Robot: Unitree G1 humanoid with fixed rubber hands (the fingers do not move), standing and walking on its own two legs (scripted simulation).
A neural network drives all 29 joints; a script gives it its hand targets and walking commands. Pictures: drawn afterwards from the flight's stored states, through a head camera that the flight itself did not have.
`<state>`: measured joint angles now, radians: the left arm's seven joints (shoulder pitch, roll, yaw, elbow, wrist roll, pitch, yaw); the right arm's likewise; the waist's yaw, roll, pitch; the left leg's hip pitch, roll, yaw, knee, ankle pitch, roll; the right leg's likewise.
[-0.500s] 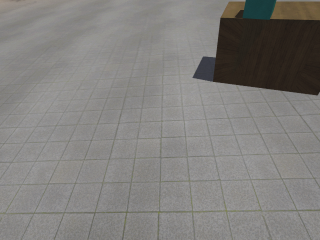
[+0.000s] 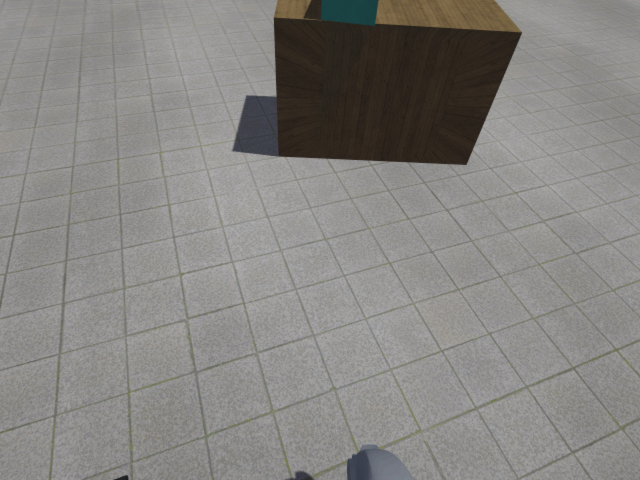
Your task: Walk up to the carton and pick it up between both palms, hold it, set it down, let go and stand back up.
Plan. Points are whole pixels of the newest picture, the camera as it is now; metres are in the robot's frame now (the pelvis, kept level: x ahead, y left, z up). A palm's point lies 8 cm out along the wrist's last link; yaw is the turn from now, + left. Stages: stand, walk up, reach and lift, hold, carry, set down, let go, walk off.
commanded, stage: walk up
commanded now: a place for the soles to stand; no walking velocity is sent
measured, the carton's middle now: out of the picture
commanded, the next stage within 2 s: none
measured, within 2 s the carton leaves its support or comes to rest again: neither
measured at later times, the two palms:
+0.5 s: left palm (168, 375) +0.32 +0.21 -0.13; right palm (463, 296) +0.42 -0.28 -0.09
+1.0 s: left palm (243, 177) +0.75 +0.12 -0.09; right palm (481, 286) +0.48 -0.36 -0.15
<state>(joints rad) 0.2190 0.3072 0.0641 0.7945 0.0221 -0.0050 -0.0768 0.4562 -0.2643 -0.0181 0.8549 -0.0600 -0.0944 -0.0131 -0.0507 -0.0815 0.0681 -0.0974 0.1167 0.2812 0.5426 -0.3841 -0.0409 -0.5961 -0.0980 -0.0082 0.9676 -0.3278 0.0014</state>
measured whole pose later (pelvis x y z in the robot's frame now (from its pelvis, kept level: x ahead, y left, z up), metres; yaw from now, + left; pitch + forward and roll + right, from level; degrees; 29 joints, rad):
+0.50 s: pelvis +0.31 -0.04 -0.01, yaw -3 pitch -1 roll -2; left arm 0.42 0.24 0.02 0.82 0.04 -0.06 -0.03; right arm 0.29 -0.23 -0.03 0.64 -0.04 -0.06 0.05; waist 0.06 0.03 0.04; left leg -0.53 0.11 0.06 0.67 -0.17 0.03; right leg -0.09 0.02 -0.08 0.57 -0.46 -0.02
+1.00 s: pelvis +0.57 -0.10 -0.02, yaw -9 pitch -2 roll +1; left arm 0.23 0.23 0.03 0.66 0.04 -0.06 -0.03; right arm 0.50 -0.30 -0.03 0.84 -0.04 -0.01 0.02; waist -0.05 0.06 0.07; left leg -0.23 0.11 0.06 1.01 -0.52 0.02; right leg -0.48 -0.05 -0.10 0.76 -0.25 -0.04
